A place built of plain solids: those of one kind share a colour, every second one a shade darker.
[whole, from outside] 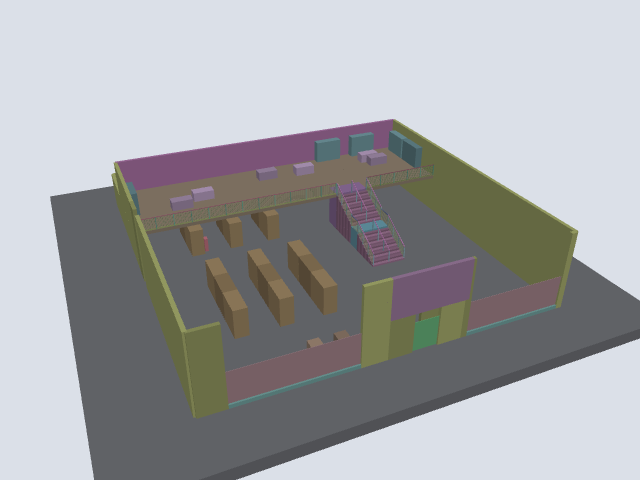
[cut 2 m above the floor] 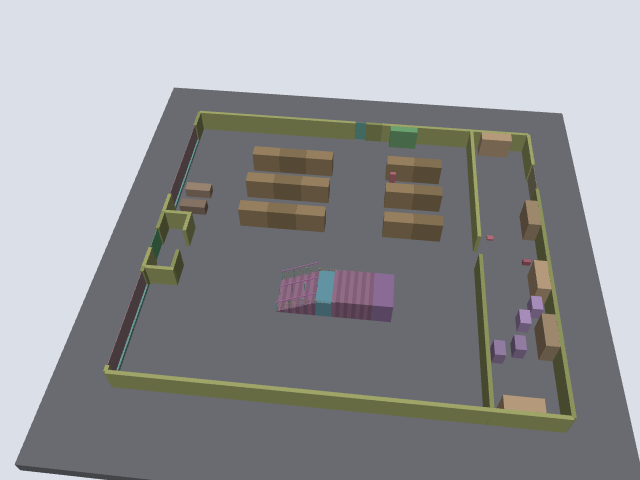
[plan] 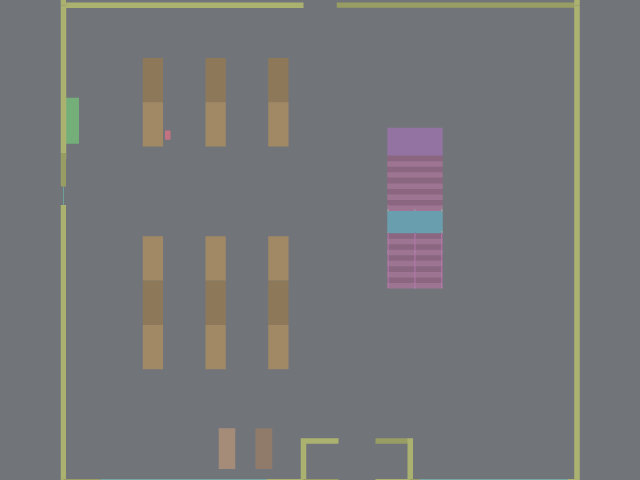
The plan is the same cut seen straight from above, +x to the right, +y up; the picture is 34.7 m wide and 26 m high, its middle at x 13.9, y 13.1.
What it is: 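A store; runs of fixtures between aisles, tills by the way out, a stock room at the back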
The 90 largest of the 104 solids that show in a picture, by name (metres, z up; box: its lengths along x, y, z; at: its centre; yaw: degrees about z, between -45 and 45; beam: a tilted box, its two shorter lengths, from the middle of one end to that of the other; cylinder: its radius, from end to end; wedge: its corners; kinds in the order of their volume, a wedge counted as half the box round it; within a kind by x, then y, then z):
{
 "wall_1": {"box": [0.3, 14.99, 6.48], "at": [0.0, 7.5, 3.19]},
 "wall_2": {"box": [0.3, 1.82, 6.48], "at": [0.0, 16.9, 3.19]},
 "wall_3": {"box": [0.3, 8.31, 3.27], "at": [0.0, 21.67, 1.58]},
 "wall_4": {"box": [0.3, 8.31, 3.21], "at": [0.0, 21.67, 4.83]},
 "wall_5": {"box": [0.3, 5.2, 3.27], "at": [0.0, 28.42, 1.58]},
 "wall_6": {"box": [2.0, 0.3, 6.48], "at": [1.0, 0.0, 3.19]},
 "wall_7": {"box": [4.06, 0.3, 3.27], "at": [2.03, 31.02, 1.58]},
 "wall_8": {"box": [12.86, 0.3, 3.27], "at": [6.58, 25.82, 1.58]},
 "wall_9": {"box": [2.0, 0.3, 6.48], "at": [12.01, 0.0, 3.19]},
 "wall_10": {"box": [0.3, 2.21, 3.27], "at": [13.01, 1.26, 1.58]},
 "wall_11": {"box": [1.89, 0.3, 3.27], "at": [13.95, 0.0, 1.58]},
 "wall_12": {"box": [1.74, 0.3, 3.27], "at": [14.03, 2.21, 1.58]},
 "wall_13": {"box": [20.76, 0.3, 3.27], "at": [17.44, 31.02, 1.58]},
 "wall_14": {"box": [1.74, 0.3, 3.27], "at": [17.77, 2.21, 1.58]},
 "wall_15": {"box": [1.89, 0.3, 3.27], "at": [17.84, 0.0, 1.58]},
 "wall_16": {"box": [0.3, 2.21, 3.27], "at": [18.79, 1.26, 1.58]},
 "wall_17": {"box": [0.5, 0.3, 6.48], "at": [19.04, 0.0, 3.19]},
 "wall_18": {"box": [12.86, 0.3, 3.27], "at": [21.24, 25.82, 1.58]},
 "wall_19": {"box": [0.5, 0.3, 6.48], "at": [27.57, 0.0, 3.19]},
 "wall_20": {"box": [0.3, 17.81, 6.48], "at": [27.82, 8.91, 3.19]},
 "wall_21": {"box": [0.3, 8.31, 3.27], "at": [27.82, 21.67, 1.58]},
 "wall_22": {"box": [0.3, 8.31, 3.21], "at": [27.82, 21.67, 4.83]},
 "wall_23": {"box": [0.3, 5.2, 3.27], "at": [27.82, 28.42, 1.58]},
 "run_bay_1": {"box": [1.1, 2.4, 2.45], "at": [4.85, 7.3, 1.18]},
 "run_bay_2": {"box": [1.1, 2.4, 2.45], "at": [4.85, 9.7, 1.18]},
 "run_bay_3": {"box": [1.1, 2.4, 2.45], "at": [4.85, 12.1, 1.18]},
 "run_bay_4": {"box": [1.1, 2.4, 2.45], "at": [4.85, 19.36, 1.18]},
 "run_bay_5": {"box": [1.1, 2.4, 2.45], "at": [4.85, 21.76, 1.18]},
 "run_bay_6": {"box": [1.1, 2.4, 2.45], "at": [8.25, 7.3, 1.18]},
 "run_bay_7": {"box": [1.1, 2.4, 2.45], "at": [8.25, 9.7, 1.18]},
 "run_bay_8": {"box": [1.1, 2.4, 2.45], "at": [8.25, 12.1, 1.18]},
 "run_bay_9": {"box": [1.1, 2.4, 2.45], "at": [8.25, 19.36, 1.18]},
 "run_bay_10": {"box": [1.1, 2.4, 2.45], "at": [8.25, 21.76, 1.18]},
 "run_bay_11": {"box": [1.1, 2.4, 2.45], "at": [11.65, 7.3, 1.18]},
 "run_bay_12": {"box": [1.1, 2.4, 2.45], "at": [11.65, 9.7, 1.18]},
 "run_bay_13": {"box": [1.1, 2.4, 2.45], "at": [11.65, 12.1, 1.18]},
 "run_bay_14": {"box": [1.1, 2.4, 2.45], "at": [11.65, 19.36, 1.18]},
 "run_bay_15": {"box": [1.1, 2.4, 2.45], "at": [11.65, 21.76, 1.18]},
 "floor_slab_1": {"box": [17.41, 8.01, 0.3], "at": [8.85, 21.67, 3.37]},
 "floor_slab_2": {"box": [3.0, 6.5, 0.3], "at": [19.05, 22.42, 3.37]},
 "floor_slab_3": {"box": [7.14, 8.01, 0.3], "at": [24.1, 21.67, 3.37]},
 "stair_tread_slab_1": {"box": [3.0, 0.32, 0.53], "at": [19.05, 11.23, 0.22]},
 "stair_tread_slab_2": {"box": [3.0, 0.32, 0.69], "at": [19.05, 11.53, 0.3]},
 "stair_tread_slab_3": {"box": [3.0, 0.32, 0.85], "at": [19.05, 11.83, 0.38]},
 "stair_tread_slab_4": {"box": [3.0, 0.32, 1.01], "at": [19.05, 12.13, 0.45]},
 "stair_tread_slab_5": {"box": [3.0, 0.32, 1.17], "at": [19.05, 12.43, 0.53]},
 "stair_tread_slab_6": {"box": [3.0, 0.32, 1.33], "at": [19.05, 12.73, 0.61]},
 "stair_tread_slab_7": {"box": [3.0, 0.32, 1.49], "at": [19.05, 13.03, 0.69]},
 "stair_tread_slab_8": {"box": [3.0, 0.32, 1.65], "at": [19.05, 13.33, 0.77]},
 "stair_tread_slab_9": {"box": [3.0, 0.32, 1.97], "at": [19.05, 14.83, 0.93]},
 "stair_tread_slab_10": {"box": [3.0, 0.32, 2.13], "at": [19.05, 15.12, 1.01]},
 "stair_tread_slab_11": {"box": [3.0, 0.32, 2.29], "at": [19.05, 15.42, 1.09]},
 "stair_tread_slab_12": {"box": [3.0, 0.32, 2.45], "at": [19.05, 15.72, 1.17]},
 "stair_tread_slab_13": {"box": [3.0, 0.32, 2.61], "at": [19.05, 16.02, 1.25]},
 "stair_tread_slab_14": {"box": [3.0, 0.32, 2.77], "at": [19.05, 16.32, 1.33]},
 "stair_tread_slab_15": {"box": [3.0, 0.32, 2.93], "at": [19.05, 16.62, 1.41]},
 "stair_tread_slab_16": {"box": [3.0, 0.32, 3.09], "at": [19.05, 16.92, 1.49]},
 "stair_tread_slab_17": {"box": [3.0, 0.32, 3.25], "at": [19.05, 17.22, 1.57]},
 "stair_tread_slab_18": {"box": [3.0, 0.32, 3.41], "at": [19.05, 17.52, 1.65]},
 "stockrack_1": {"box": [1.0, 2.7, 2.45], "at": [0.65, 28.08, 1.18]},
 "stockrack_2": {"box": [2.7, 1.0, 2.45], "at": [9.9, 30.37, 1.18]},
 "stockrack_3": {"box": [2.7, 1.0, 2.45], "at": [16.33, 30.37, 1.18]},
 "stockrack_4": {"box": [2.7, 1.0, 2.45], "at": [21.27, 30.37, 1.18]},
 "stockrack_5": {"box": [1.0, 2.7, 2.45], "at": [27.17, 27.94, 1.18]},
 "wall_back_1": {"box": [27.82, 0.3, 3.21], "at": [13.91, 25.82, 4.83]},
 "mshelf_1": {"box": [0.7, 2.5, 2.05], "at": [0.5, 21.94, 4.49]},
 "mshelf_2": {"box": [2.5, 0.7, 2.05], "at": [20.12, 25.32, 4.49]},
 "mshelf_3": {"box": [2.5, 0.7, 2.05], "at": [23.88, 25.32, 4.49]},
 "mshelf_4": {"box": [0.7, 2.5, 2.05], "at": [27.32, 21.14, 4.49]},
 "mshelf_5": {"box": [0.7, 2.5, 2.05], "at": [27.32, 23.87, 4.49]},
 "stair_landing_top_slab_1": {"box": [3.0, 1.52, 3.57], "at": [19.05, 18.42, 1.73]},
 "mtable_1": {"box": [1.8, 0.9, 0.85], "at": [4.39, 20.71, 3.89]},
 "mtable_2": {"box": [1.8, 0.9, 0.85], "at": [6.48, 21.7, 3.89]},
 "mtable_3": {"box": [1.8, 0.9, 0.85], "at": [13.08, 23.53, 3.89]},
 "mtable_4": {"box": [1.8, 0.9, 0.85], "at": [16.66, 23.18, 3.89]},
 "mtable_5": {"box": [1.8, 0.9, 0.85], "at": [23.72, 23.55, 3.89]},
 "mtable_6": {"box": [1.8, 0.9, 0.85], "at": [24.18, 22.48, 3.89]},
 "stair_landing_slab_1": {"box": [3.0, 1.22, 1.81], "at": [19.05, 14.08, 0.85]},
 "wall_front_1": {"box": [6.38, 0.3, 3.21], "at": [15.9, 0.0, 4.83]},
 "stockpallet_1": {"box": [1.2, 0.8, 1.25], "at": [18.42, 29.94, 0.57]},
 "stockpallet_2": {"box": [1.2, 0.8, 1.25], "at": [19.76, 28.93, 0.57]},
 "stockpallet_3": {"box": [1.2, 0.8, 1.25], "at": [22.03, 28.37, 0.57]},
 "stockpallet_4": {"box": [1.2, 0.8, 1.25], "at": [22.61, 26.88, 0.57]},
 "till_body_1": {"box": [0.9, 2.2, 0.95], "at": [8.86, 1.8, 0.42]},
 "till_body_2": {"box": [0.9, 2.2, 0.95], "at": [10.86, 1.8, 0.42]},
 "wallshelf_1": {"box": [0.7, 2.5, 2.05], "at": [0.5, 19.56, 0.97]},
 "wall_sill_front_1": {"box": [9.0, 0.3, 0.35], "at": [6.5, 0.0, 0.12]},
 "wall_sill_front_2": {"box": [8.03, 0.3, 0.35], "at": [23.31, 0.0, 0.12]},
 "front_pane_1": {"box": [9.0, 0.04, 2.5], "at": [6.5, 0.0, 1.55]},
 "front_pane_2": {"box": [8.03, 0.04, 2.5], "at": [23.31, 0.0, 1.55]}
}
